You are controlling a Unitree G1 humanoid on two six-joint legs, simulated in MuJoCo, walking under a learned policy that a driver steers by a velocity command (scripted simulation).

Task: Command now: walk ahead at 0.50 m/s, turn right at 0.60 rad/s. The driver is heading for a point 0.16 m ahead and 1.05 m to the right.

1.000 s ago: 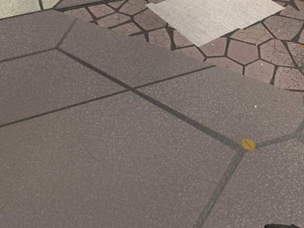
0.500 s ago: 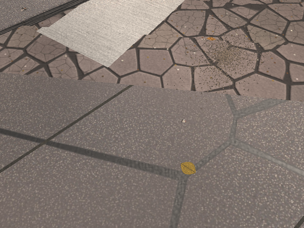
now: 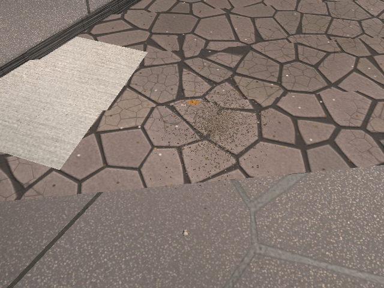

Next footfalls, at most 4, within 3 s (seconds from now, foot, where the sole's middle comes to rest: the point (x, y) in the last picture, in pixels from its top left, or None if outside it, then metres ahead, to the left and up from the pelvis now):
0.36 right None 0.33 -0.18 -0.77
0.84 left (224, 236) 0.67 -0.08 -0.77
1.38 right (311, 201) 0.83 -0.44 -0.77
1.88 left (299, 141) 1.17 -0.46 -0.81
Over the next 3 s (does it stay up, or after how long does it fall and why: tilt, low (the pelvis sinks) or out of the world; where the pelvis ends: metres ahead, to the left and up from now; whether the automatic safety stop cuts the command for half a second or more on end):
stays up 1.28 -0.96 -0.04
